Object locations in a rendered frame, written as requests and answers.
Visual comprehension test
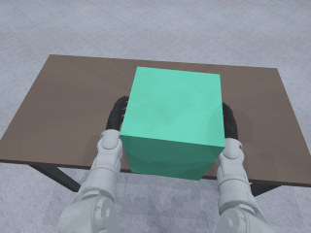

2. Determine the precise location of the left robot upper arm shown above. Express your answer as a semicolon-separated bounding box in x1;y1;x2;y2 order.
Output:
58;195;120;233

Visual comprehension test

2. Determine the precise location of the robot right hand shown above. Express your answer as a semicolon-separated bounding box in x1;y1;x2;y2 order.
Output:
222;102;238;141

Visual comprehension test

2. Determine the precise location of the robot left forearm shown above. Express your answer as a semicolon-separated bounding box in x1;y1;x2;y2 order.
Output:
58;129;123;233

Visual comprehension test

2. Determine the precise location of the robot left hand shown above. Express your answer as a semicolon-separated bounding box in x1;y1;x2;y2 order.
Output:
106;96;129;131

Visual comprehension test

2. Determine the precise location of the robot right forearm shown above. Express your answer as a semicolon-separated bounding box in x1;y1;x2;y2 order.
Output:
216;138;270;225

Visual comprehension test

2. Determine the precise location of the carton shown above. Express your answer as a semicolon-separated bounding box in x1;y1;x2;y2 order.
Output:
120;66;225;181

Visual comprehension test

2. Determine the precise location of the table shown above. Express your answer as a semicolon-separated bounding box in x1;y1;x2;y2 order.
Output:
0;54;311;197

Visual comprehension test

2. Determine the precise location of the right robot upper arm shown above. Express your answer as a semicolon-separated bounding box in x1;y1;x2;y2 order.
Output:
215;208;277;233

